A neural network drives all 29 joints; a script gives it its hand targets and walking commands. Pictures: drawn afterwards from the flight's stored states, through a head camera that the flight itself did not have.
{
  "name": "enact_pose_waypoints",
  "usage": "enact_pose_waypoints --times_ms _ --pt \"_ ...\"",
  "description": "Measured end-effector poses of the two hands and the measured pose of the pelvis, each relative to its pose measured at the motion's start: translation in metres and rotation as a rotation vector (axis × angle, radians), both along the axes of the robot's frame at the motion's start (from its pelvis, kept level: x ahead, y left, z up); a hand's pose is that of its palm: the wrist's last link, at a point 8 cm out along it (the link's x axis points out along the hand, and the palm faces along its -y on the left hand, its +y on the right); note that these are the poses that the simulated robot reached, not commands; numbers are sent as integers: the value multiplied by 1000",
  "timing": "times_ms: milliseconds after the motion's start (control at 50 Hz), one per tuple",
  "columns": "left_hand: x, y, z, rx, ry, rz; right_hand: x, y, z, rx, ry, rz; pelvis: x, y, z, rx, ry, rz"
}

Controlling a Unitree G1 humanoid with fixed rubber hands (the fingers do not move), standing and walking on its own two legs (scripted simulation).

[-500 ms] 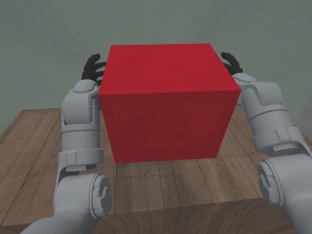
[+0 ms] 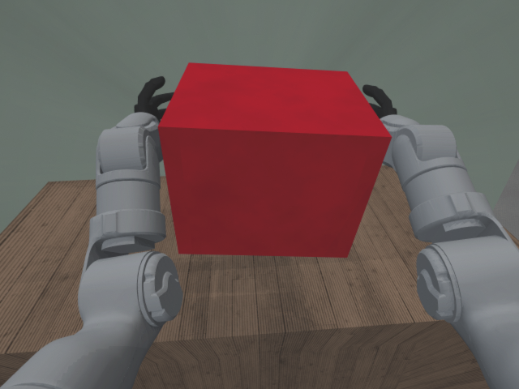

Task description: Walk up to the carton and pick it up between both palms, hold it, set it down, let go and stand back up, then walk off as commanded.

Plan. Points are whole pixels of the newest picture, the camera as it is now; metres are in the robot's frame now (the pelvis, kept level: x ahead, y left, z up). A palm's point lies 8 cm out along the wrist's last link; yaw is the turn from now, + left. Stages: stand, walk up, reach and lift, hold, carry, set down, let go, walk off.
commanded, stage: hold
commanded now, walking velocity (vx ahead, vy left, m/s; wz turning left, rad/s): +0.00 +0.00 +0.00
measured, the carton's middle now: (266, 158) +0.36 +0.02 +0.26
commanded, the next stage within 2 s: none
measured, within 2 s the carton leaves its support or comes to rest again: neither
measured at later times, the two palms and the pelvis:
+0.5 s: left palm (145, 152) +0.39 +0.20 +0.26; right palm (356, 141) +0.40 -0.13 +0.26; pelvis +0.03 +0.04 +0.00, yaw +1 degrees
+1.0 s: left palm (153, 131) +0.37 +0.17 +0.30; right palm (387, 134) +0.37 -0.16 +0.29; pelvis -0.01 +0.01 +0.00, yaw -1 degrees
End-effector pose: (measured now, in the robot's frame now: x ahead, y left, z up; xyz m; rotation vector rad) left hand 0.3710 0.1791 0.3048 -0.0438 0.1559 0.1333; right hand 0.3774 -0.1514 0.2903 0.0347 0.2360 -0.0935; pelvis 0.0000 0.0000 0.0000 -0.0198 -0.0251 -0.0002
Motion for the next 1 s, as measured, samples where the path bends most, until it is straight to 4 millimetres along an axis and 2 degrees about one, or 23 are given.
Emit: enact_pose_waypoints --times_ms 140,280,400,520,600,760,880,1000 --pt "17 13 -4 11 11 -14 14 12 -5 -18 13 0 6 0 0 -7 24 23" --pt "34 27 -19 24 11 -26 30 26 -15 -50 16 -1 21 12 1 -11 37 26" --pt "33 32 -37 35 6 -16 33 31 -22 -19 12 -6 32 26 0 -19 10 27" --pt "21 22 -49 46 -8 8 24 23 -26 1 -12 -3 34 36 -1 -22 -9 21" --pt "14 10 -45 43 -18 4 14 11 -27 4 -25 -14 30 36 -1 -20 -24 2" --pt "3 -8 -26 32 -23 -16 -5 -7 -19 -3 -27 -29 15 26 0 -15 -38 -28" --pt "-6 -11 -13 31 -15 -11 -12 -11 -8 -2 -20 -20 3 15 0 -9 -35 -25" --pt "-5 -5 -3 10 -1 -4 -9 -5 0 -1 -4 -12 -7 5 -1 -1 -2 -14"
